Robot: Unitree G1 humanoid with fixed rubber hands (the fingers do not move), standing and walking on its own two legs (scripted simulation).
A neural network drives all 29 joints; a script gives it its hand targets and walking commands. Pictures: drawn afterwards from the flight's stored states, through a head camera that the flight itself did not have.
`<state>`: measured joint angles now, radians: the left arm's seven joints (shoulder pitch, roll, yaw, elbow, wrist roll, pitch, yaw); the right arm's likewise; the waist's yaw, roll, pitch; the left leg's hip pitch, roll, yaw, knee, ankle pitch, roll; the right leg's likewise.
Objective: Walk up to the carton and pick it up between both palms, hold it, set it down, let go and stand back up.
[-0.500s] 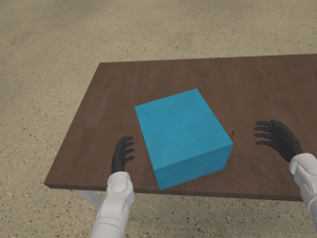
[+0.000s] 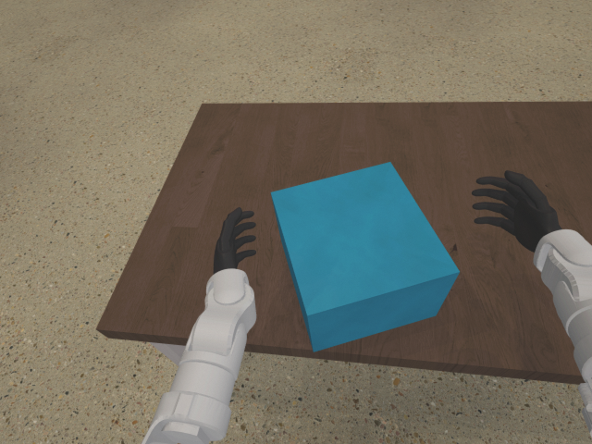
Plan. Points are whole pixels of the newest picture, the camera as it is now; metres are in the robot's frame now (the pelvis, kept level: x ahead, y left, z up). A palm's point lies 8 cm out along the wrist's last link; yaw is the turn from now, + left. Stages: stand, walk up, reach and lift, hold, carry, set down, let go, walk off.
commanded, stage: reach and lift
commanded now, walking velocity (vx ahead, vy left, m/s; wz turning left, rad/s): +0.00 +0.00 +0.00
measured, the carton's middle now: (353, 254) +0.45 +0.02 -0.08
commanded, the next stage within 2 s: none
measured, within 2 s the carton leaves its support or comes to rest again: neither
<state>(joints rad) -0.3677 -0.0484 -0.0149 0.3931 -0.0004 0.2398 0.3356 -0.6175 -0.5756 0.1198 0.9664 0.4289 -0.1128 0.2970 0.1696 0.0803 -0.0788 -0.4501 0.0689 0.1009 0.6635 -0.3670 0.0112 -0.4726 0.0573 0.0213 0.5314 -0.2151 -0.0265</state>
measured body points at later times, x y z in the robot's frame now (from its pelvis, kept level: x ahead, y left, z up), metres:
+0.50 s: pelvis +0.00 +0.00 +0.00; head +0.09 -0.02 +0.44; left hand +0.35 +0.18 +0.03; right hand +0.46 -0.19 +0.02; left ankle -0.02 +0.09 -0.73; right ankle +0.03 -0.13 -0.73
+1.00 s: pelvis +0.00 -0.05 -0.03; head +0.16 -0.10 +0.39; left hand +0.35 +0.16 -0.05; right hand +0.48 -0.19 -0.07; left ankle -0.02 +0.09 -0.73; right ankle +0.03 -0.13 -0.73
